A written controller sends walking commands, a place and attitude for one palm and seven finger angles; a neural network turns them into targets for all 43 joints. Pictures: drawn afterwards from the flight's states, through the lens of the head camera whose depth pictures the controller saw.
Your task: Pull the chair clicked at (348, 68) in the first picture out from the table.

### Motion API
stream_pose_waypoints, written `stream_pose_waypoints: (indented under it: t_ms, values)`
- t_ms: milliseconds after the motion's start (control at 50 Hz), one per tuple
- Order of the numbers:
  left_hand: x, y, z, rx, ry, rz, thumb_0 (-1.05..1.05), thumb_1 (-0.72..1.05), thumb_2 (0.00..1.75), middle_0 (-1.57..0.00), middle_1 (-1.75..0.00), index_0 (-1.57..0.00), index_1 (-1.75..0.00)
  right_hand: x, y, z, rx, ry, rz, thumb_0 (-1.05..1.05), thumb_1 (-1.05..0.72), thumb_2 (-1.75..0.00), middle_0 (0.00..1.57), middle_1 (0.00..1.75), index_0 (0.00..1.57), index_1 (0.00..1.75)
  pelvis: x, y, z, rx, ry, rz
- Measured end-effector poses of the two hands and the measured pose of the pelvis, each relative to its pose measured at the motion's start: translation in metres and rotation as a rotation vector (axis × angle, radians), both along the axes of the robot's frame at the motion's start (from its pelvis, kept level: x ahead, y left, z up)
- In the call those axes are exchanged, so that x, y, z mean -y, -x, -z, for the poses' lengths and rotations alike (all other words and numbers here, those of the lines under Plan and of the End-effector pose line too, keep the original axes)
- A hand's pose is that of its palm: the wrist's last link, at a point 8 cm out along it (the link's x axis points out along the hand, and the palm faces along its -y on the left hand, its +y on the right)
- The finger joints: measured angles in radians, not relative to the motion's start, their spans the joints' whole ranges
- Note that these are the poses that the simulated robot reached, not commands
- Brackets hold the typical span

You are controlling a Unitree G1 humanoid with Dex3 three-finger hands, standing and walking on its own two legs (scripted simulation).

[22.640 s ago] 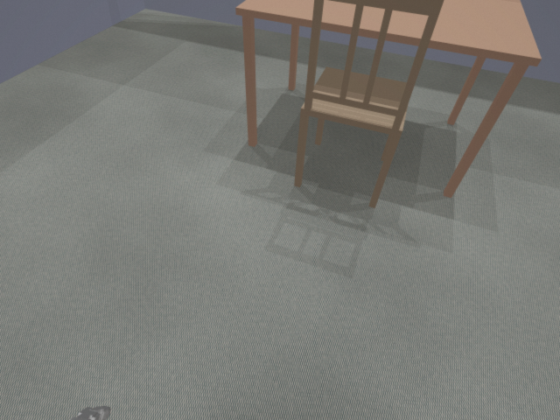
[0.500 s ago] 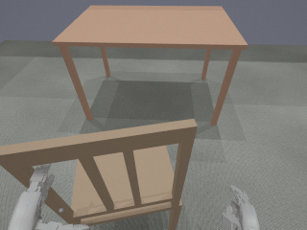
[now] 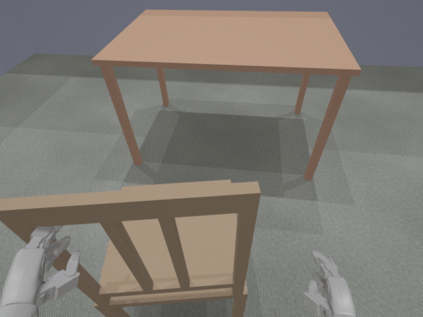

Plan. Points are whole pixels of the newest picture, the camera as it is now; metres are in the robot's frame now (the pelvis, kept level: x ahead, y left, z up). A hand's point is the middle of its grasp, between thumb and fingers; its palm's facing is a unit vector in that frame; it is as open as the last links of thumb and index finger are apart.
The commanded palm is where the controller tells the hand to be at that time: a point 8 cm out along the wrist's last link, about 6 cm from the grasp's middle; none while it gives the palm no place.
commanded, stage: draw the hand back to the body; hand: left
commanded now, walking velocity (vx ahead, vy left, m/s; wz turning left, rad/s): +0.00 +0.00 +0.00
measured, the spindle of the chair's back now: (132, 259) +0.23 +0.21 -0.05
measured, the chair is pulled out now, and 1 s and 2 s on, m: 0.68 0.68 0.68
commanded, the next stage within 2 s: step back with the hand held close in 0.32 s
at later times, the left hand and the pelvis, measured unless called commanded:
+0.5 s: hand (70, 273) +0.15 +0.25 +0.07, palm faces +0.30 -0.85 -0.44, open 7.2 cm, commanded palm +0.13 +0.30 +0.18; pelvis -0.01 +0.00 +0.00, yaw +0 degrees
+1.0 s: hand (29, 311) +0.09 +0.27 +0.09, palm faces +0.04 -0.80 -0.60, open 6.7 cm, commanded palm +0.05 +0.32 +0.18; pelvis -0.09 +0.02 -0.01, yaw +0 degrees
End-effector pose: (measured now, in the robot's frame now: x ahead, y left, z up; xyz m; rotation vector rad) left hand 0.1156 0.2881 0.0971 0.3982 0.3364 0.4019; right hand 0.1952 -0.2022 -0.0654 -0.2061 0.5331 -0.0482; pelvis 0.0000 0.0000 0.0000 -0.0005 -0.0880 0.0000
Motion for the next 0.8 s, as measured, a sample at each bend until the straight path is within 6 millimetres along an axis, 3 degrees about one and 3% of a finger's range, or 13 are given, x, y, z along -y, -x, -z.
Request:
stream_pose_waypoints:
  t_ms: [180, 480, 640, 800]
  values:
    - [0.001, 0.000, 0.000, -0.001, -0.007, -0.019, 0.02, 0.85, 0.88, -0.35, -0.34, -0.27, -0.30, 0.011, 0.007, 0.004, -0.003, 0.002, 0.006, 0.01, -0.90, -0.90, 0.20, 0.30, 0.20, 0.30, 0.005, 0.002, 0.001, 0.000, 0.000, -0.001]
    - [-0.001, 0.000, 0.000, -0.001, -0.008, -0.004, 0.02, 0.89, 0.90, -0.35, -0.34, -0.27, -0.30, 0.010, 0.018, 0.008, -0.020, -0.004, 0.014, 0.02, -0.90, -0.90, 0.20, 0.30, 0.20, 0.30, 0.003, 0.005, 0.002, -0.006, 0.003, 0.003]
    - [-0.010, 0.000, -0.002, -0.021, -0.016, 0.079, 0.02, 0.89, 0.90, -0.36, -0.34, -0.26, -0.30, 0.010, 0.032, 0.008, -0.129, 0.023, 0.035, 0.01, -0.90, -0.90, 0.20, 0.30, 0.20, 0.30, -0.003, 0.027, -0.002, -0.032, 0.021, 0.007]
    - [-0.015, 0.009, -0.005, -0.050, -0.056, 0.203, 0.02, 0.89, 0.90, -0.36, -0.35, -0.25, -0.30, 0.013, 0.061, 0.006, -0.176, 0.059, 0.105, 0.01, -0.90, -0.90, 0.20, 0.30, 0.20, 0.30, -0.012, 0.055, -0.001, -0.064, 0.032, 0.020]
